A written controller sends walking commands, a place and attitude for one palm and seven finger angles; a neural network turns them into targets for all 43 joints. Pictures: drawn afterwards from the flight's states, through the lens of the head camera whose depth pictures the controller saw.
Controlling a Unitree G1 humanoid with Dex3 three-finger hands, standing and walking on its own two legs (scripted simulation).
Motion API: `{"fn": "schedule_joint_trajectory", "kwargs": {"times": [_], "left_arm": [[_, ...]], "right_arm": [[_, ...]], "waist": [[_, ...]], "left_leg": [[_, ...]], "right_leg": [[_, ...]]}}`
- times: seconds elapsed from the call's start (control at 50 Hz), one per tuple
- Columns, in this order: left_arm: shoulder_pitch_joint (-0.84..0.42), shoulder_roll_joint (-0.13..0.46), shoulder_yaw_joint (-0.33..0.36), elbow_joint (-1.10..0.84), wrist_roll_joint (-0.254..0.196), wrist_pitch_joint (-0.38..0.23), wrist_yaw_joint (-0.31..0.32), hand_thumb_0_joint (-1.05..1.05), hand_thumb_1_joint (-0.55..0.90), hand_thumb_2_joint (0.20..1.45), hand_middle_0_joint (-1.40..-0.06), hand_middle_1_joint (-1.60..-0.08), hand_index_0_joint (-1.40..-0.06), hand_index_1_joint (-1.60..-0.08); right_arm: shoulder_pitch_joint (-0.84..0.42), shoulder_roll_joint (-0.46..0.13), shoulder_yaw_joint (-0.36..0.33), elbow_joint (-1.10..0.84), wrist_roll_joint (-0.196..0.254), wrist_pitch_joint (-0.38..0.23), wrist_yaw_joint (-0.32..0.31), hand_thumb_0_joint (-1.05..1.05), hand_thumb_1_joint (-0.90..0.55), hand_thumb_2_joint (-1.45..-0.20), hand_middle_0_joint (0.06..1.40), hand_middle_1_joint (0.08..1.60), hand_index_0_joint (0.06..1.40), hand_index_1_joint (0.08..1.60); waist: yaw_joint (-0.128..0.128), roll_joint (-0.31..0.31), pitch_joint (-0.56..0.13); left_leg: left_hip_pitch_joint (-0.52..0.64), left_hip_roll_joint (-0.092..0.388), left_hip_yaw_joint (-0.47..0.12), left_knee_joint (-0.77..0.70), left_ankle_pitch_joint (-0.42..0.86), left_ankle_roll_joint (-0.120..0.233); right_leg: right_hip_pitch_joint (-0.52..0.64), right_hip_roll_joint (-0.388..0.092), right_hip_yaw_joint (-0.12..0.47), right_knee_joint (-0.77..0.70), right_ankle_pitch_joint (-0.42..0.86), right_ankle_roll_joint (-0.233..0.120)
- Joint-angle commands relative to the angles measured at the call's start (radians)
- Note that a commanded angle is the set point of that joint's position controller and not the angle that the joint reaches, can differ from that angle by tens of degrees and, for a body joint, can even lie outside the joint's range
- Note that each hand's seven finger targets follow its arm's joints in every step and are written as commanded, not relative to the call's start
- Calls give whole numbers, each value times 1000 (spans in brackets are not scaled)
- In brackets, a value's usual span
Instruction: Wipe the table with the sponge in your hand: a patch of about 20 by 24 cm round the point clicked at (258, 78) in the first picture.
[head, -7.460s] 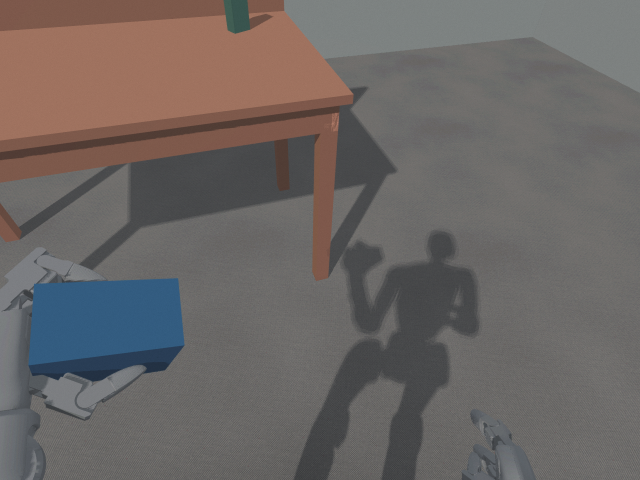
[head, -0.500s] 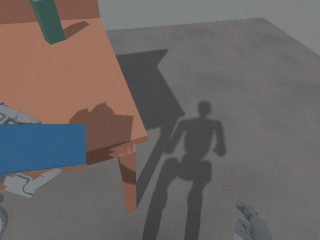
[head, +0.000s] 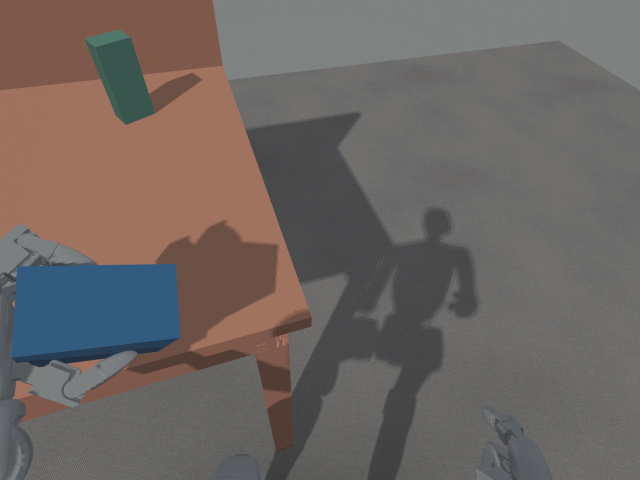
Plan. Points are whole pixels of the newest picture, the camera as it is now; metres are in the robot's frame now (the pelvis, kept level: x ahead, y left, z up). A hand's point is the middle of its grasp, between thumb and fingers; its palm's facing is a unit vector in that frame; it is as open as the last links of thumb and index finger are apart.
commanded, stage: come to a stop and stand still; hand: left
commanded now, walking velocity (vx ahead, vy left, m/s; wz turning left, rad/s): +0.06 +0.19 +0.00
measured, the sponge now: (122, 314) +0.23 +0.21 +0.15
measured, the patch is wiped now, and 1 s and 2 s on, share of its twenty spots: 0.00 0.00 0.00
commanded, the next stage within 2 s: look again from close up in 1.70 s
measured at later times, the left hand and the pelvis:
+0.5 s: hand (49, 282) +0.24 +0.28 +0.17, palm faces +0.36 -0.85 -0.37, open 10.7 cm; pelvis +0.02 +0.04 +0.01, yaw -1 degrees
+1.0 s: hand out of the picture +0.21 +0.31 +0.17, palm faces +0.40 -0.83 -0.39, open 10.7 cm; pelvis -0.01 +0.06 +0.01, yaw -1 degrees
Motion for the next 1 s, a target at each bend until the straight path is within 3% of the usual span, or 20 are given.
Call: {"fn": "schedule_joint_trajectory", "kwargs": {"times": [0.0, 0.04, 0.1, 0.12, 0.16, 0.34, 0.46, 0.48, 0.5, 0.52, 0.56, 0.62, 0.66, 0.7, 0.72, 0.78, 0.82, 0.86, 0.92, 0.98], "left_arm": [[-122, 257, 151, -297, -14, -62, 56, 0, 100, 1300, -1200, -1600, -1200, -1600], [-102, 241, 151, -263, -18, -58, 54, 0, 100, 1300, -1200, -1600, -1200, -1600], [-92, 218, 149, -187, -20, -59, 48, 0, 100, 1300, -1200, -1600, -1200, -1600], [-68, 218, 163, -160, -23, -51, 40, 0, 100, 1300, -1200, -1600, -1200, -1600], [-98, 199, 132, -196, -18, -53, 25, 0, 100, 1300, -1200, -1600, -1200, -1600], [-109, 201, 110, -304, -30, -15, 19, 0, 100, 1300, -1200, -1600, -1200, -1600], [-69, 213, 126, -244, -41, 3, 33, 0, 100, 1300, -1200, -1600, -1200, -1600], [-1037, 964, 656, -367, 109, -98, -2, 0, 100, 1300, -1200, -1600, -1200, -1600], [-458, 367, 255, 200, 31, -50, -52, 0, 100, 1300, -1200, -1600, -1200, -1600], [-312, 207, 147, 147, -22, -21, -42, 0, 100, 1300, -1200, -1600, -1200, -1600], [-200, 204, 96, -61, -30, -53, -43, 0, 100, 1300, -1200, -1600, -1200, -1600], [-20, 165, 47, -145, -38, -35, -21, 0, 100, 1300, -1200, -1600, -1200, -1600], [-35, 209, 89, -177, -29, -31, -14, 0, 100, 1300, -1200, -1600, -1200, -1600], [-61, 248, 141, -175, -24, -34, -7, 0, 100, 1300, -1200, -1600, -1200, -1600], [-114, 297, 183, -220, -23, -41, 6, 0, 100, 1300, -1200, -1600, -1200, -1600], [-165, 254, 167, -212, -11, -60, 11, 0, 100, 1300, -1200, -1600, -1200, -1600], [-189, 260, 173, -228, -7, -70, 14, 0, 100, 1300, -1200, -1600, -1200, -1600], [-163, 226, 147, -199, -2, -77, 8, 0, 100, 1300, -1200, -1600, -1200, -1600], [-137, 192, 103, -206, -4, -82, -7, 0, 100, 1300, -1200, -1600, -1200, -1600], [-154, 161, 66, -165, 1, -71, -14, 0, 100, 1300, -1200, -1600, -1200, -1600]], "right_arm": [[-80, -47, -28, -174, -6, -79, -30, 0, -900, -900, 200, 300, 200, 300], [-67, -48, -32, -183, 5, -76, -36, 0, -900, -900, 200, 300, 200, 300], [-50, -89, -54, -204, 31, -80, -37, 0, -900, -900, 200, 300, 200, 300], [-46, -76, -44, -196, 31, -80, -40, 0, -900, -900, 200, 300, 200, 300], [-56, -64, -34, -201, 22, -86, -30, 0, -900, -900, 200, 300, 200, 300], [-59, -54, -28, -202, 13, -111, -10, 0, -900, -900, 200, 300, 200, 300], [-63, -38, -18, -186, 14, -96, -28, 0, -900, -900, 200, 300, 200, 300], [64, -69, -66, -108, -60, -151, -41, 0, -900, -900, 200, 300, 200, 300], [29, 10, -44, -69, -21, -152, -36, 0, -900, -900, 200, 300, 200, 300], [-21, -51, -68, -174, 21, -155, -29, 0, -900, -900, 200, 300, 200, 300], [-27, -62, -50, -187, 14, -150, -15, 0, -900, -900, 200, 300, 200, 300], [-81, -52, -42, -199, 30, -148, -1, 0, -900, -900, 200, 300, 200, 300], [-77, -65, -41, -212, 21, -141, -11, 0, -900, -900, 200, 300, 200, 300], [-71, -72, -42, -210, 16, -136, -28, 0, -900, -900, 200, 300, 200, 300], [-85, -81, -40, -203, 16, -131, -39, 0, -900, -900, 200, 300, 200, 300], [-79, -95, -49, -212, 19, -140, -39, 0, -900, -900, 200, 300, 200, 300], [-92, -89, -47, -216, 22, -155, -33, 0, -900, -900, 200, 300, 200, 300], [-78, -82, -43, -209, 20, -168, -22, 0, -900, -900, 200, 300, 200, 300], [-73, -74, -44, -186, 13, -184, -11, 0, -900, -900, 200, 300, 200, 300], [-56, -73, -38, -159, 7, -182, -6, 0, -900, -900, 200, 300, 200, 300]], "waist": [[-6, -25, -149], [-18, -14, -144], [-16, 75, -167], [-27, 181, -167], [-22, 226, -160], [-17, 250, -219], [-20, 118, -204], [34, -82, 25], [-3, -156, -135], [3, 48, -188], [9, 139, -218], [8, 33, -160], [0, -36, -96], [-12, -38, -49], [-17, 24, -40], [-6, 220, -58], [-1, 261, -69], [6, 209, -72], [-7, 100, -52], [-15, 56, -22]], "left_leg": [[229, -89, 168, -322, 57, -3], [274, -87, 139, -423, 81, 1], [284, 38, -1, -444, 398, 19], [287, 51, -21, -480, 489, 27], [259, 80, -52, -518, 591, 28], [279, 67, 33, -508, 457, -13], [238, -37, 109, -480, 147, -45], [79, -20, 168, -321, 192, -23], [177, -112, 105, -379, 111, -4], [318, -92, 99, -443, 165, -15], [348, -46, 86, -460, 281, 0], [327, -49, 81, -472, 114, 9], [287, -71, 86, -487, -26, 2], [296, -73, 85, -511, -70, 3], [301, -54, 62, -559, -91, 6], [175, 7, 7, -677, -193, 42], [142, 16, 4, -680, -212, 47], [105, -6, 14, -641, -237, 46], [221, -72, 48, -551, -188, 18], [251, -87, 35, -546, -136, 4]], "right_leg": [[62, -218, 231, -246, 0, -58], [87, -174, 182, -133, 72, -13], [92, -19, 96, 17, 221, 52], [88, 21, 62, 72, 250, 73], [112, 59, 59, 75, 72, 70], [189, 90, 64, -94, 238, 70], [196, 32, 134, -219, 266, 53], [85, -23, 246, -324, 396, 37], [155, -100, 268, -257, 509, -65], [138, -92, 298, -184, 533, -54], [175, -39, 211, -178, 350, 16], [112, -23, 195, -260, 64, 32], [36, -12, 200, -330, -164, 31], [-32, 1, 187, -353, -286, 31], [-38, 21, 169, -326, -294, 37], [149, 87, 115, -157, -105, 50], [200, 92, 116, -125, -57, 49], [233, 82, 140, -156, -56, 43], [77, 55, 238, -324, -211, 28], [23, 64, 240, -357, -237, 33]]}}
